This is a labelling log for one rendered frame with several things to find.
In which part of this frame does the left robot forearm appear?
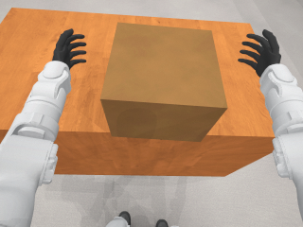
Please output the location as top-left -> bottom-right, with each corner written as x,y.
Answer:
0,61 -> 72,155

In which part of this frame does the right robot forearm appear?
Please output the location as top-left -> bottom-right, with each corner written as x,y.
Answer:
259,63 -> 303,138

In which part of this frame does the robot right upper arm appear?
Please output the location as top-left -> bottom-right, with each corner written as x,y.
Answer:
272,131 -> 303,221

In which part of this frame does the robot left upper arm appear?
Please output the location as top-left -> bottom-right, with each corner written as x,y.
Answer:
0,134 -> 59,227

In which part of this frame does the pedestal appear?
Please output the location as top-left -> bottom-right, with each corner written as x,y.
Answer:
0,8 -> 276,177

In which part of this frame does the robot left shin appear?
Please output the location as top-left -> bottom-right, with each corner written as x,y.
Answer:
113,217 -> 127,223

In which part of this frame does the robot right hand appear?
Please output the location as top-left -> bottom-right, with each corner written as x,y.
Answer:
238,29 -> 281,77

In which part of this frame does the robot left foot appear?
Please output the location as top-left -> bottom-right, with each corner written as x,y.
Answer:
119,211 -> 131,227

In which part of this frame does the carton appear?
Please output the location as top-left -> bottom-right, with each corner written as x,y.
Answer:
100,22 -> 228,142

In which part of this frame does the robot left hand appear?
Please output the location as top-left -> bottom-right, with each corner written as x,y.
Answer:
52,28 -> 87,71

